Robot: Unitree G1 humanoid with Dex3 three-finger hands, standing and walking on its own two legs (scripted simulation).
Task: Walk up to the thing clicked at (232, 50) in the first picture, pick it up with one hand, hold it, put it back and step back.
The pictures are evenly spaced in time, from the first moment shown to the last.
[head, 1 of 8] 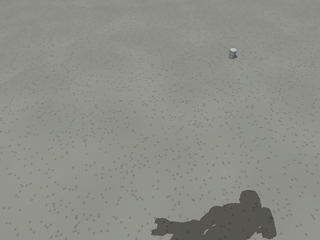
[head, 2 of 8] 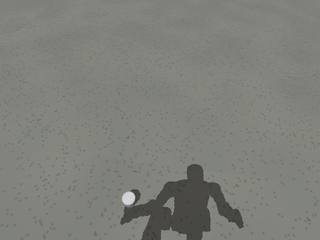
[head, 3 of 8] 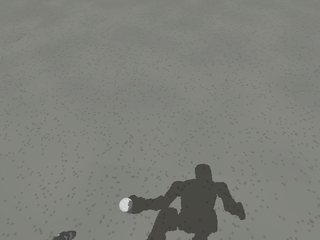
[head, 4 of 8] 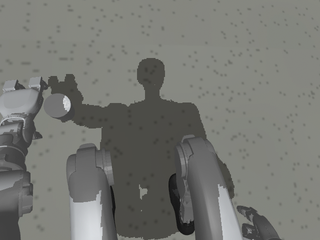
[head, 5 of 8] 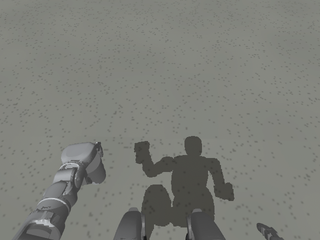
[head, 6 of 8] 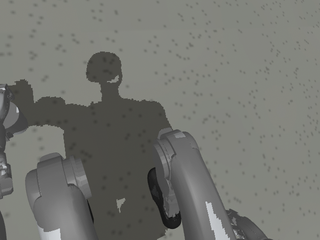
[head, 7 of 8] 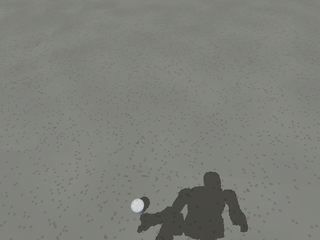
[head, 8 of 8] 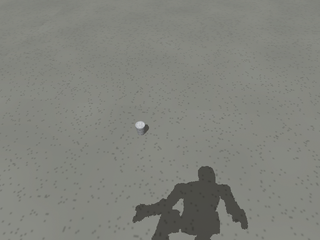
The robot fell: no
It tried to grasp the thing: yes
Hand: left
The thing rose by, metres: 0.64
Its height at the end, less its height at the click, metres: +0.00
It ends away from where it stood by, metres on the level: 0.02
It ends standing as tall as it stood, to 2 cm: yes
